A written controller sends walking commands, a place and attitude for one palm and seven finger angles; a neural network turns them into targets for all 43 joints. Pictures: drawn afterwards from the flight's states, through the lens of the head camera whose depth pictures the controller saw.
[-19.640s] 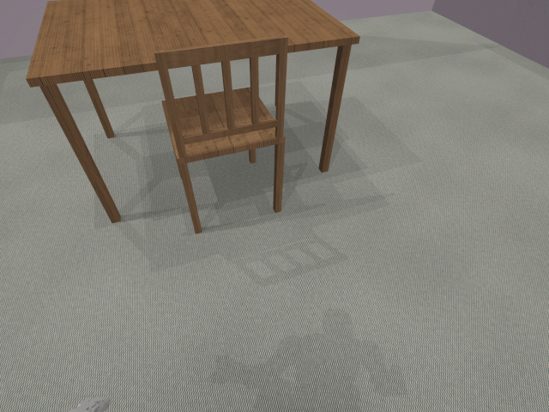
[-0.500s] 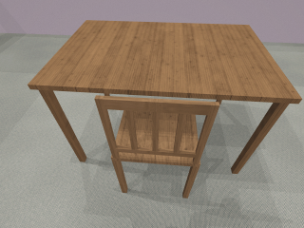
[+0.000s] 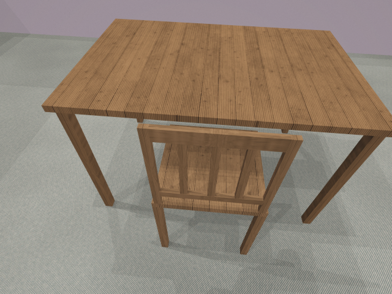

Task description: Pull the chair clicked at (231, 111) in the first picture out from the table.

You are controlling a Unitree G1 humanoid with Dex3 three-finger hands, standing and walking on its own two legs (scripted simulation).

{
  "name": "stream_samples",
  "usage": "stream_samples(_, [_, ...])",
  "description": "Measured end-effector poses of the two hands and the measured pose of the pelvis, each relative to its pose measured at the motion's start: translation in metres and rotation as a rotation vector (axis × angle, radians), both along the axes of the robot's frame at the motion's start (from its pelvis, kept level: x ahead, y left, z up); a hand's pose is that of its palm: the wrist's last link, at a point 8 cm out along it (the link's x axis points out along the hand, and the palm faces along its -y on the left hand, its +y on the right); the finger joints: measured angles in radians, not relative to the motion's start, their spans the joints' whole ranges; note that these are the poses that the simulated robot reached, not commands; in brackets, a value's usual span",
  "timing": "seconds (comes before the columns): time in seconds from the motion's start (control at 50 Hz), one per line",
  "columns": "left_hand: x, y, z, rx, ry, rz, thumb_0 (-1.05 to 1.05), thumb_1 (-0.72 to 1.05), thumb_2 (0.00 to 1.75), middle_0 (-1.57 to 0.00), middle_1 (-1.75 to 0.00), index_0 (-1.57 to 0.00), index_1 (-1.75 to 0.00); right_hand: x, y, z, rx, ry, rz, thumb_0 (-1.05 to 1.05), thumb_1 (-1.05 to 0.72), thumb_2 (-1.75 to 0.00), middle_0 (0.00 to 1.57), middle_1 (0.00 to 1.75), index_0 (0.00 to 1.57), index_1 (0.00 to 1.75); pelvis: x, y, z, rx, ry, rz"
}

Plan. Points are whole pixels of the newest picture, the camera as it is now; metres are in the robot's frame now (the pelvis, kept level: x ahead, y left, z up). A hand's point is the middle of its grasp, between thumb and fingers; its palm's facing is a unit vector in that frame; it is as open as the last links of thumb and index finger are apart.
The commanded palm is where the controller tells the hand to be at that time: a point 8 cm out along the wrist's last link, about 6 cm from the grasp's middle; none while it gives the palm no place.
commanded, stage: come to a stop and stand still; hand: left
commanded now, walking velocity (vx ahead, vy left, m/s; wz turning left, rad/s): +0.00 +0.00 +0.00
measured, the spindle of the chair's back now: (213, 172) +0.48 -0.02 -0.11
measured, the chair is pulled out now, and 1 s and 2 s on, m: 0.00 0.00 0.00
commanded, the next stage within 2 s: look again from close up in 0.28 s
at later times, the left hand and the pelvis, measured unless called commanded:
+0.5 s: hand out of the picture -0.02 +0.17 -0.18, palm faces +0.04 -0.98 -0.18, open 7.3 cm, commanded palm none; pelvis -0.01 +0.01 +0.00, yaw +0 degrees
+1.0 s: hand out of the picture -0.04 +0.14 -0.18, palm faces +0.04 -0.99 -0.15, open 7.3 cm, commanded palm none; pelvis -0.01 -0.01 +0.00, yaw +0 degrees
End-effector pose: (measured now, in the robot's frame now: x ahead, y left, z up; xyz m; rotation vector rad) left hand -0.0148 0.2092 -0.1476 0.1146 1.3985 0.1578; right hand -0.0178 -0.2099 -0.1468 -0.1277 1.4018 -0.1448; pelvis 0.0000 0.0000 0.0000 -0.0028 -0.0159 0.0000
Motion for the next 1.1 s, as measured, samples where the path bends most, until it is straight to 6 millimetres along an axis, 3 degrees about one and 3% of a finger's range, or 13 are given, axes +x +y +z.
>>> stream_samples(0.26, [-0.008, 0.004, -0.001, -0.009, 0.022, 0.011, 0.0, 0.91, 0.89, -0.2, -0.3, -0.2, -0.3, 0.011, 0.003, 0.001, -0.017, -0.025, 0.012, 0.01, -0.91, -0.89, 0.2, 0.3, 0.2, 0.3, -0.001, 0.008, 0.0, 0.003, -0.012, 0.0])
stream_samples(0.74, [-0.02, -0.005, 0.002, -0.01, 0.028, 0.002, 0.0, 0.91, 0.89, -0.2, -0.3, -0.2, -0.3, -0.012, 0.0, 0.001, 0.006, 0.017, -0.003, 0.01, -0.91, -0.89, 0.2, 0.3, 0.2, 0.3, -0.011, -0.001, 0.003, 0.007, -0.011, -0.003])
stream_samples(1.1, [-0.029, -0.02, 0.001, -0.028, 0.034, 0.002, 0.0, 0.91, 0.89, -0.2, -0.3, -0.2, -0.3, -0.015, -0.006, 0.003, 0.01, 0.011, -0.008, 0.01, -0.91, -0.89, 0.2, 0.3, 0.2, 0.3, -0.015, -0.01, 0.003, 0.008, -0.01, -0.004])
